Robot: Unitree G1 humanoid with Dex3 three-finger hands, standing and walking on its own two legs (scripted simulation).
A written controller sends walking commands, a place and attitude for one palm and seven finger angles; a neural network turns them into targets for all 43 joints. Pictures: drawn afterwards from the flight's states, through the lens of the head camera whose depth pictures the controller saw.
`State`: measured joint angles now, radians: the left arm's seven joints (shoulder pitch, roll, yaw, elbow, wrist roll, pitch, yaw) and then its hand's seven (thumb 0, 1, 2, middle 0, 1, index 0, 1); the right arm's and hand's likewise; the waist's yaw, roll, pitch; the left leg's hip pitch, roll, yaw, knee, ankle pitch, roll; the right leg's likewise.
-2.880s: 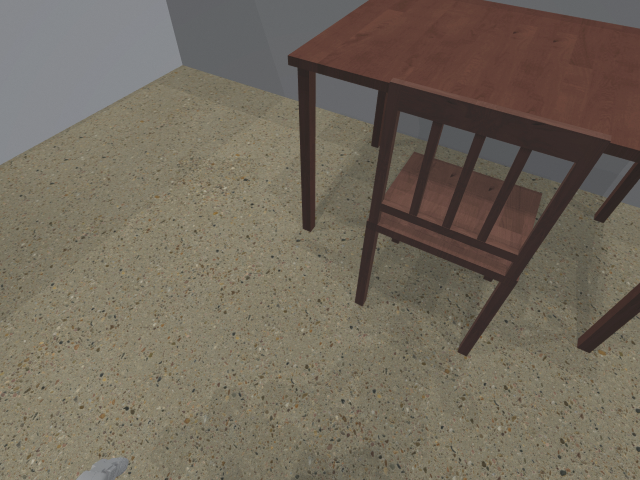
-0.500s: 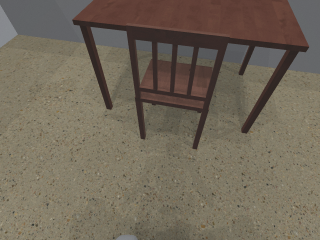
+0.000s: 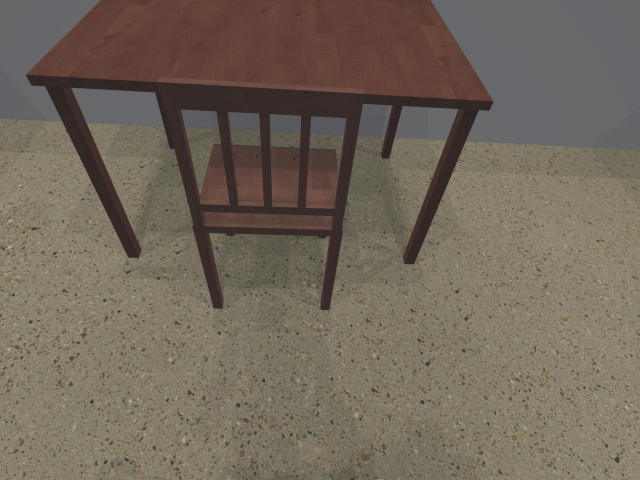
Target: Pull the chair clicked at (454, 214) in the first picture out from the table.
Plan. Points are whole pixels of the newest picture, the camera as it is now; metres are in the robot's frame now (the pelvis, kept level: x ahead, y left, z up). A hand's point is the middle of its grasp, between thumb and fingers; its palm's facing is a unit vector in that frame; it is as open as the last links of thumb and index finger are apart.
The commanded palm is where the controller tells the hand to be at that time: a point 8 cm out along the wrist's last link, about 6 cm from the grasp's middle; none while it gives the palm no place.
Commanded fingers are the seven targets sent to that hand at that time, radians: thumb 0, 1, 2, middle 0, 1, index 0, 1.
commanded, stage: take the last steps up to it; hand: left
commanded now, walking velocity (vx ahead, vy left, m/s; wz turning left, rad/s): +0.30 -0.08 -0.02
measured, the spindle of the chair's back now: (266, 162) +0.81 +0.13 -0.12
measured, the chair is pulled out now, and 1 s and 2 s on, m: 0.00 0.00 0.00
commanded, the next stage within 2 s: come to a stop and stand still in 0.84 s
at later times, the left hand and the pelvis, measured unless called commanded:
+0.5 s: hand out of the picture +0.11 +0.11 -0.19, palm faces +0.09 -0.98 -0.18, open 7.3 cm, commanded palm none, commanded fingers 0.00 0.90 0.90 -0.20 -0.30 -0.20 -0.30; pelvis +0.15 -0.07 -0.01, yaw +2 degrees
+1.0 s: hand (255, 363) +0.34 +0.11 -0.19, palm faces +0.07 -0.97 -0.22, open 7.3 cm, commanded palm none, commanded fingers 0.00 0.90 0.90 -0.20 -0.30 -0.20 -0.30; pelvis +0.33 -0.08 -0.02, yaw +1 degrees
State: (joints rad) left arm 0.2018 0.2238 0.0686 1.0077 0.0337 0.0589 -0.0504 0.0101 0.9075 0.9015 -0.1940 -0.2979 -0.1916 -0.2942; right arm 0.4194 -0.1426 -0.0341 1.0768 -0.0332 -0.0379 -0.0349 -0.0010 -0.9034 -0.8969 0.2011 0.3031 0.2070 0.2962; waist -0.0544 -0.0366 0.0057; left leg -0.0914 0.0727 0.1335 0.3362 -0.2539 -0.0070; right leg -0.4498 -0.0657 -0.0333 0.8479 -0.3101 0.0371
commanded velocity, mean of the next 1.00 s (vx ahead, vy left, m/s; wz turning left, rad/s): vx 0.20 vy -0.01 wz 0.01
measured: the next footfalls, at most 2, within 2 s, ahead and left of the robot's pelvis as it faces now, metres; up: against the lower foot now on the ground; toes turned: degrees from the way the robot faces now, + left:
right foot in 0.14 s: +0.11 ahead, -0.17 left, +0.00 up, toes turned -7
left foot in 0.56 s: +0.31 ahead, +0.05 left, +0.00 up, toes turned +10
